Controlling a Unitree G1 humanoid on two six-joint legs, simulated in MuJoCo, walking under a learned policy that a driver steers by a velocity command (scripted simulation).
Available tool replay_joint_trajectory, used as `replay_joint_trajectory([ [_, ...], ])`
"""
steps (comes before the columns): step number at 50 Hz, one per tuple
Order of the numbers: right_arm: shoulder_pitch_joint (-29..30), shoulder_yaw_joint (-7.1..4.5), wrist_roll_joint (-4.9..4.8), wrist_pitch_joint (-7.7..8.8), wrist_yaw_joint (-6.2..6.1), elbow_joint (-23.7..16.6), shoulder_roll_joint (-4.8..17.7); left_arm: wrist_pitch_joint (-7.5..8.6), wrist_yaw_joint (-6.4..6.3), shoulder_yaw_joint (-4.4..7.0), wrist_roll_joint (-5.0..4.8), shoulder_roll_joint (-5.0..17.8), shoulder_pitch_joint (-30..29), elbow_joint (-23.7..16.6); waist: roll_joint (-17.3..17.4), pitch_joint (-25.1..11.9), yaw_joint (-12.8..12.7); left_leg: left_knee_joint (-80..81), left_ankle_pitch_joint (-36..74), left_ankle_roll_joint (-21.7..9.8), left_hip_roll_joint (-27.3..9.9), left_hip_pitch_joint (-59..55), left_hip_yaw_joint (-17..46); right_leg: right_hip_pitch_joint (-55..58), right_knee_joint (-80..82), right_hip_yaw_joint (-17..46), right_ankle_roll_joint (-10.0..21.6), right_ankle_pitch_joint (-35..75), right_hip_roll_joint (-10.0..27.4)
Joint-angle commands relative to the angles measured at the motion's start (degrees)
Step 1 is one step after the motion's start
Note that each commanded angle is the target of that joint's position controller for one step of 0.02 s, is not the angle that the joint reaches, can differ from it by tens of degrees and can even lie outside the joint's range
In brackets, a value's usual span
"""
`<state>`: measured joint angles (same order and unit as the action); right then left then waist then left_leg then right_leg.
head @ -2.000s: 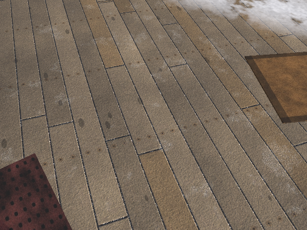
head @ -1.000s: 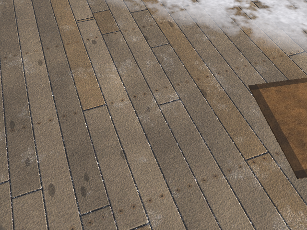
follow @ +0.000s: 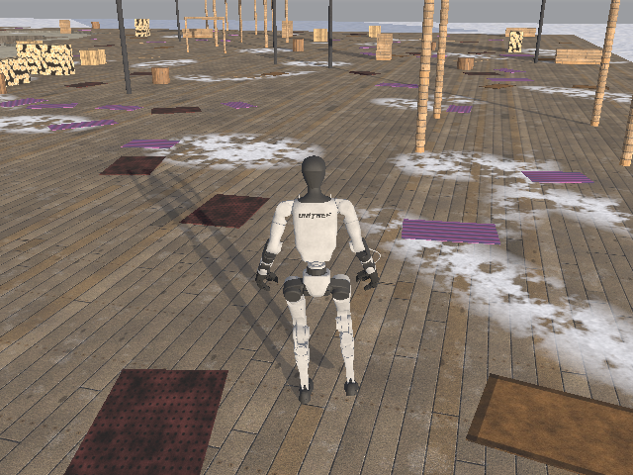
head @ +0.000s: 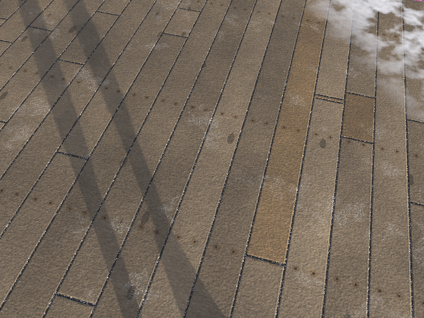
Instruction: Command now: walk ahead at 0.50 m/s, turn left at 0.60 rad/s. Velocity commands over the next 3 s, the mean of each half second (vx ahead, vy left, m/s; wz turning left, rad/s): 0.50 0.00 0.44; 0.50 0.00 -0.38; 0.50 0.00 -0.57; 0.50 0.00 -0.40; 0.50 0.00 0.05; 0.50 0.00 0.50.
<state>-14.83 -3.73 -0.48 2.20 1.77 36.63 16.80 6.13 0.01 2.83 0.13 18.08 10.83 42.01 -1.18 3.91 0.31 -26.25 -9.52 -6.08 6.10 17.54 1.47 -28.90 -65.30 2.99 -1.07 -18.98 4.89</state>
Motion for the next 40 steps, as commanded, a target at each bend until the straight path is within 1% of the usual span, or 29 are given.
replay_joint_trajectory([
  [1, 1.58, -2.15, 0.04, 1.63, -1.00, -3.88, 7.81, -0.34, -0.29, 1.70, 0.97, 5.77, 2.04, -3.11, 3.52, -6.17, -1.69, 13.26, 14.47, -11.30, -14.81, -6.88, 18.03, -6.57, 4.72, 0.89, -2.01, 4.76, 1.68],
  [3, -0.26, -2.42, -0.08, 1.52, -1.81, -2.63, 8.91, -0.68, -0.38, 1.22, 1.11, 4.45, -2.27, -4.43, 3.48, -4.46, -0.50, 13.45, 15.44, -10.41, -13.21, -4.97, 15.59, -7.81, 11.75, 0.39, -3.30, 10.97, 0.65],
  [4, -1.14, -2.47, -0.25, 1.36, -2.11, -2.03, 9.09, -0.62, -0.29, 0.93, 1.09, 3.75, -4.68, -5.02, 3.90, -4.04, 0.35, 13.14, 14.45, -9.38, -12.13, -4.44, 14.56, -7.31, 16.35, 0.37, -3.51, 15.08, -0.06],
  [6, -2.73, -2.50, -0.54, 0.97, -2.52, -1.04, 9.25, -0.30, 0.17, 0.43, 0.78, 2.62, -9.14, -5.96, 4.95, -3.55, 2.14, 12.37, 10.62, -7.41, -10.36, -3.16, 13.42, -4.26, 25.30, 0.15, -3.47, 21.93, -2.06],
  [8, -4.77, -2.68, -0.79, 0.75, -2.72, 0.11, 9.81, 0.10, 0.75, 0.24, 0.21, 2.48, -12.94, -6.95, 5.28, -3.01, 3.63, 12.00, 7.23, -6.44, -10.56, -2.78, 14.79, -1.23, 30.87, 0.01, -3.16, 25.37, -3.77],
  [10, -6.41, -2.68, -1.13, 0.50, -2.81, 1.23, 9.65, 0.52, 1.25, 0.55, -0.28, 3.50, -14.91, -7.76, 5.74, -2.69, 4.17, 9.75, 5.28, -6.15, -11.83, -5.45, 17.77, -0.62, 34.19, 1.24, -2.43, 24.92, -4.40],
  [13, -6.71, -2.69, -1.13, -0.13, -3.15, 1.97, 9.17, 1.12, 1.71, 1.42, -0.49, 5.35, -13.89, -7.80, 7.46, -3.01, 2.96, 4.70, 5.67, -5.19, -13.70, -10.69, 22.80, 1.43, 37.34, 2.55, -0.52, 18.47, -4.86],
  [14, -6.24, -2.77, -1.02, -0.37, -3.18, 1.98, 9.13, 1.33, 1.62, 1.82, -0.55, 5.92, -11.73, -7.36, 8.54, -3.43, 1.78, 2.81, 7.66, -4.67, -13.78, -11.18, 23.79, 4.22, 37.91, 2.01, 0.49, 15.71, -5.07],
  [15, -5.36, -2.43, -0.94, -0.50, -3.09, 1.71, 8.12, 1.58, 1.28, 2.52, -0.37, 6.77, -6.91, -6.15, 8.62, -5.48, -0.86, -1.13, 10.95, -3.45, -11.95, -10.49, 23.14, 11.17, 40.43, 0.73, 2.02, 16.06, -5.35],
  [16, -5.32, -1.26, -0.28, -0.31, -2.82, 1.46, 5.11, 1.88, 1.03, 3.25, 0.53, 8.66, 0.42, -4.93, 6.85, -12.01, -4.18, -11.21, 12.15, -1.70, -9.49, -8.32, 19.32, 22.93, 39.10, 3.30, 5.05, 16.81, -0.75],
  [17, -11.15, -0.18, -0.39, 0.03, -2.85, 0.90, 1.77, 1.77, 0.78, 4.16, 1.79, 12.68, 8.38, -3.76, -3.47, -21.35, -4.03, -29.60, -0.27, 2.44, -2.80, 6.70, 12.51, 43.75, 38.79, 21.08, 12.45, 12.04, 10.84],
  [18, -16.05, 0.26, -1.51, 0.50, -2.95, 1.57, 2.33, 1.02, 1.61, 4.65, 0.28, 12.47, 13.00, -0.46, -17.99, -24.02, -3.31, -43.79, -23.74, 4.97, 0.32, 20.31, 9.01, 50.57, 46.00, 43.10, 18.84, -2.33, 18.03],
  [19, -11.91, -0.62, -1.71, 0.77, -2.79, 1.81, 7.08, 0.81, 1.74, 3.24, -1.14, 7.62, 10.47, -1.35, -10.57, -16.07, -4.43, -48.43, -21.62, 5.14, -2.78, 25.79, 11.09, 45.31, 48.75, 42.09, 17.34, -11.36, 16.14],
  [20, -5.15, -0.84, -1.21, 0.94, -2.60, 0.70, 8.25, 0.20, 1.58, 2.52, -0.90, 5.50, 7.18, -1.88, -5.45, -9.49, -4.71, -48.84, -17.24, 5.14, -5.15, 26.63, 8.46, 38.21, 49.28, 33.61, 15.49, -9.50, 13.49],
  [21, -0.69, -0.73, -0.15, 1.45, -2.50, -0.67, 7.75, -0.31, 1.56, 2.11, -0.31, 5.05, 4.53, -2.14, -2.54, -4.86, -3.68, -45.70, -13.88, 5.00, -7.15, 26.32, 5.80, 30.98, 50.57, 28.13, 14.93, -3.25, 10.96],
  [22, 1.18, -0.89, 0.66, 1.92, -2.39, -1.13, 7.11, -0.47, 1.48, 1.69, -0.02, 4.16, 3.27, -2.24, -1.97, -2.89, -2.59, -41.38, -11.15, 4.94, -9.00, 24.37, 5.38, 26.35, 51.60, 24.58, 14.63, 3.28, 8.94],
  [23, 0.90, -0.71, 0.76, 2.27, -2.23, -1.22, 5.94, -0.52, 1.42, 1.41, 0.21, 3.88, 2.92, -2.33, -3.07, -2.79, -1.46, -38.35, -9.94, 5.14, -9.68, 21.44, 4.81, 23.52, 52.45, 22.31, 14.35, 8.40, 7.14],
  [25, 0.40, -0.07, 0.95, 2.57, -1.94, -1.28, 3.77, -0.59, 1.26, 1.45, -0.57, 4.07, 3.45, -1.94, -4.81, -4.13, -0.51, -31.30, -10.62, 6.13, -9.73, 18.56, 3.03, 21.59, 53.25, 18.98, 15.14, 15.03, 5.55],
  [26, 1.74, 0.34, 1.13, 2.71, -1.88, -1.74, 2.94, -0.68, 1.00, 1.75, -0.90, 5.15, 3.87, -1.69, -4.85, -4.15, -0.68, -26.85, -10.11, 6.75, -9.44, 17.33, 2.13, 20.20, 53.73, 17.24, 15.51, 16.93, 5.22],
  [28, 5.96, 1.27, 1.24, 3.15, -1.54, -2.64, 1.35, -1.09, 0.42, 2.51, -1.39, 7.39, 4.63, -1.16, -4.66, -3.88, -1.76, -17.45, -3.68, 7.54, -8.54, 12.90, 1.22, 16.82, 54.17, 14.08, 14.89, 17.54, 3.97],
  [29, 7.82, 1.41, 0.98, 3.34, -1.30, -2.81, 1.36, -1.38, 0.23, 2.73, -1.51, 8.04, 5.30, -0.91, -4.57, -3.81, -2.37, -13.57, 0.55, 7.92, -7.69, 10.39, 0.96, 15.35, 54.23, 13.14, 14.34, 17.27, 3.42],
  [31, 10.88, 1.24, 0.37, 3.66, -0.89, -3.23, 2.29, -1.97, -0.01, 2.92, -1.69, 8.53, 7.74, -0.18, -4.49, -3.86, -3.48, -8.86, 6.77, 8.52, -6.22, 6.81, 1.15, 14.53, 53.66, 13.44, 13.50, 16.35, 3.49],
  [33, 12.89, 0.85, -0.03, 3.98, -0.69, -3.90, 3.41, -2.48, -0.18, 2.92, -2.00, 8.37, 9.76, 0.35, -4.35, -3.75, -3.68, -5.18, 8.06, 8.32, -5.72, 4.26, 2.17, 15.28, 52.03, 15.37, 12.42, 12.98, 4.03],
  [35, 12.34, 0.16, -0.28, 4.34, -0.76, -3.94, 4.73, -2.89, -0.38, 3.00, -2.03, 8.44, 10.18, 0.41, -4.65, -3.91, -2.18, -1.94, 7.42, 7.28, -5.84, -0.39, 2.52, 15.28, 49.44, 17.50, 10.82, 9.62, 4.34],
  [36, 10.18, -0.34, -0.26, 4.42, -0.97, -3.30, 5.41, -3.04, -0.45, 2.82, -1.92, 7.70, 10.12, 0.31, -4.56, -4.52, -0.66, -0.41, 6.57, 6.38, -6.11, -4.73, 2.25, 14.26, 47.17, 17.68, 9.69, 8.58, 3.40],
  [37, 6.15, -1.04, -0.04, 4.45, -1.38, -2.36, 6.51, -3.07, -0.44, 2.34, -1.62, 6.10, 10.02, 0.07, -4.45, -5.99, 1.61, 0.97, 4.67, 5.14, -7.30, -11.12, 2.39, 12.11, 42.78, 16.83, 8.19, 8.49, 1.22],
  [38, -1.65, -2.03, 0.78, 4.47, -2.03, -1.43, 9.50, -2.81, -0.27, 1.17, -0.97, 2.67, 9.00, -1.00, 0.13, -11.31, 5.53, 1.68, 0.36, 1.96, -15.32, -22.08, 9.82, 6.61, 29.18, 12.76, 5.79, 4.64, -2.33],
  [39, -6.84, -3.38, 1.36, 3.35, -2.23, -0.30, 14.62, -2.09, -0.39, -0.13, -1.70, -1.31, 14.26, -2.97, 15.85, -18.80, 4.70, 5.81, -11.70, -5.63, -28.27, -36.09, 29.92, -8.13, 11.71, 4.29, 2.73, -10.90, -8.46],
  [40, -7.74, -2.99, 0.82, 2.99, -1.72, 0.90, 11.90, -1.99, -0.67, 0.80, -2.75, 3.25, 14.12, -3.05, 16.72, -16.06, 5.00, 9.98, -23.99, -7.76, -30.30, -33.88, 40.17, -16.46, 1.03, 4.19, 1.94, -14.25, -5.60],
])
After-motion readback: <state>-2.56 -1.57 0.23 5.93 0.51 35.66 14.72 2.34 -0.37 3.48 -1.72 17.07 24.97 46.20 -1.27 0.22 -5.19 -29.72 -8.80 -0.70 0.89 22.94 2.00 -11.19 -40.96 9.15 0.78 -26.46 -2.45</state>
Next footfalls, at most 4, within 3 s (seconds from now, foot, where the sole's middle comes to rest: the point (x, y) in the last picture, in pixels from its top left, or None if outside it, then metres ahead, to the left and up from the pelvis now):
0.32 right None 0.38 -0.12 -0.77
0.76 left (164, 285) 0.54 0.15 -0.77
1.26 right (250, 212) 0.81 -0.13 -0.77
1.74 left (223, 140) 1.14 -0.04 -0.77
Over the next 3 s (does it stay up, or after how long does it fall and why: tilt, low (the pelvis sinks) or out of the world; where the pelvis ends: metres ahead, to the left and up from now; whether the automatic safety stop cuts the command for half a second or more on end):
stays up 1.54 -0.38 0.01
